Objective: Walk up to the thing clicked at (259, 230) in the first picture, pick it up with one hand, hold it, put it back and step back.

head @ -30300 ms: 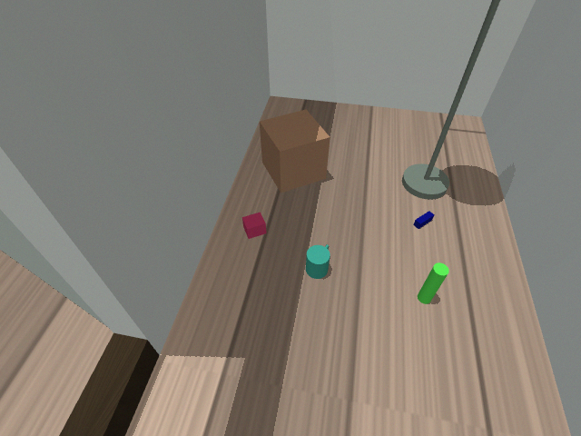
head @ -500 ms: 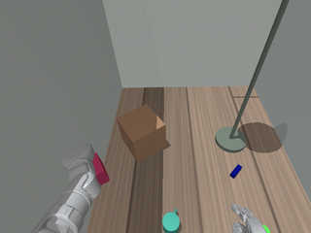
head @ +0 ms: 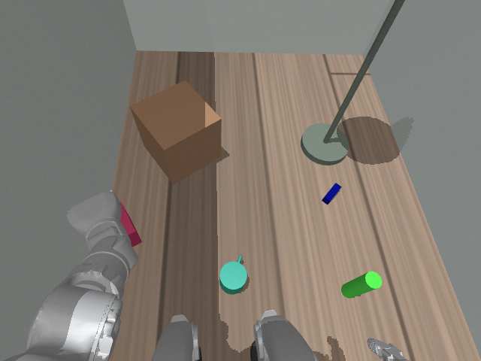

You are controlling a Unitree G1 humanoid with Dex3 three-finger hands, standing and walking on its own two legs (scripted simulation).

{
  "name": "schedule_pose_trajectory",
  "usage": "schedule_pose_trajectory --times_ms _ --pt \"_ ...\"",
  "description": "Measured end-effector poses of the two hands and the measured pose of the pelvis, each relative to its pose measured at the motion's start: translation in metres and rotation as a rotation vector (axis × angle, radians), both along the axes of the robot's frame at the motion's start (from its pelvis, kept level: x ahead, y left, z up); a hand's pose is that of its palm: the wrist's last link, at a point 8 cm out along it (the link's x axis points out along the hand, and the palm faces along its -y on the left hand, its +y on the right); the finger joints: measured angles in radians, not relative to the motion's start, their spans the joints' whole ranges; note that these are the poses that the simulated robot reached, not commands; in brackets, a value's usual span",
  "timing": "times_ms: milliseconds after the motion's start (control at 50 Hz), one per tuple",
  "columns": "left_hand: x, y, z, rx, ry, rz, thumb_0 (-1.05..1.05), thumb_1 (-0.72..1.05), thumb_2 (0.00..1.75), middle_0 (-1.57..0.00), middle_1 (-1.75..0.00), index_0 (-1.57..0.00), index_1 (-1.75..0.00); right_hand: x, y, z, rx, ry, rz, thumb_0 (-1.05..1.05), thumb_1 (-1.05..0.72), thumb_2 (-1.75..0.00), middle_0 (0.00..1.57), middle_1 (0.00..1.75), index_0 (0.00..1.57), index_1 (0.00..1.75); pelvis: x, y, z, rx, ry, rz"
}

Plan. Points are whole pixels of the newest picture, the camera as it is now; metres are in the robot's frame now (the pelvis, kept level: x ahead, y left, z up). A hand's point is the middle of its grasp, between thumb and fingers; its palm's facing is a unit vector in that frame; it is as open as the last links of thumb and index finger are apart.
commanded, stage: crouch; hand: left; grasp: from above
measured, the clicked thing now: (111, 232) +0.39 +0.23 -0.14
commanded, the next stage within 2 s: lower in 1.50 s
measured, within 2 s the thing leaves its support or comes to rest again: neither
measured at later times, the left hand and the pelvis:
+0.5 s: hand (133, 240) +0.44 +0.23 -0.34, palm faces -0.35 -0.23 -0.91, open 9.9 cm; pelvis -0.03 +0.00 -0.20, yaw -3 degrees
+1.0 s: hand (141, 241) +0.47 +0.24 -0.44, palm faces -0.36 -0.22 -0.91, open 10.0 cm; pelvis -0.04 +0.00 -0.30, yaw -6 degrees
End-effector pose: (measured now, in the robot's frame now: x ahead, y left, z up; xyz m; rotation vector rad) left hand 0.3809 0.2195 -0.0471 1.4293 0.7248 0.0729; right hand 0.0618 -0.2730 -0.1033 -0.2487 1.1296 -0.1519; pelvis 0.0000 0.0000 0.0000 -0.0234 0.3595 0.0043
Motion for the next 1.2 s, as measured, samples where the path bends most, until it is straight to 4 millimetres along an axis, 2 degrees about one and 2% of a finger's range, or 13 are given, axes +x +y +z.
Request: schedule_pose_trajectory --times_ms 120,220,380,520,660,820,1040,1200 --pt "0.028 0.000 -0.064 -0.005 -0.046 0.040 0.01 0.05 0.41 -0.67 -0.53 -0.72 -0.50 -0.042 0.001 -0.063 -0.001 0.119 -0.045 0.00 -0.88 -0.89 0.20 0.30 0.20 0.30 -0.012 0.003 -0.060 -0.018 0.135 -0.009" --pt "0.040 0.001 -0.114 -0.021 -0.030 0.051 0.01 0.04 0.42 -0.69 -0.52 -0.73 -0.49 -0.059 0.014 -0.111 0.035 0.172 -0.073 0.00 -0.88 -0.89 0.20 0.30 0.20 0.30 -0.020 0.004 -0.101 -0.027 0.208 -0.019" --pt "0.048 0.011 -0.185 -0.035 0.007 0.031 0.01 0.04 0.40 -0.70 -0.51 -0.74 -0.48 -0.060 0.030 -0.176 0.072 0.186 -0.061 0.00 -0.88 -0.89 0.20 0.30 0.21 0.30 -0.026 0.004 -0.157 -0.037 0.276 -0.026" --pt "0.062 0.017 -0.239 -0.056 -0.025 0.003 0.01 0.04 0.36 -0.70 -0.49 -0.75 -0.47 -0.055 0.027 -0.222 0.052 0.193 -0.019 0.00 -0.89 -0.89 0.20 0.30 0.21 0.30 -0.032 0.002 -0.206 -0.051 0.308 -0.029" --pt "0.075 0.020 -0.277 -0.058 -0.040 0.004 0.01 0.06 0.36 -0.72 -0.45 -0.76 -0.44 -0.059 0.015 -0.251 0.018 0.218 -0.005 0.00 -0.89 -0.90 0.20 0.30 0.21 0.30 -0.035 0.002 -0.241 -0.056 0.318 -0.039" --pt "0.082 0.022 -0.310 -0.052 -0.016 0.003 0.02 0.05 0.30 -0.74 -0.40 -0.79 -0.40 -0.077 0.007 -0.273 0.006 0.264 -0.010 0.00 -0.90 -0.90 0.20 0.30 0.21 0.30 -0.038 0.001 -0.269 -0.055 0.316 -0.052" --pt "0.093 0.023 -0.344 -0.048 -0.010 0.000 0.03 0.07 0.20 -0.75 -0.35 -0.80 -0.34 -0.108 0.011 -0.303 0.023 0.335 -0.005 0.00 -0.90 -0.90 0.20 0.30 0.21 0.30 -0.044 -0.001 -0.305 -0.055 0.291 -0.068" --pt "0.102 0.025 -0.365 -0.047 -0.006 -0.006 0.03 0.07 0.17 -0.75 -0.34 -0.81 -0.33 -0.121 0.014 -0.319 0.032 0.364 0.003 0.00 -0.90 -0.90 0.20 0.30 0.21 0.30 -0.046 -0.002 -0.325 -0.062 0.269 -0.084"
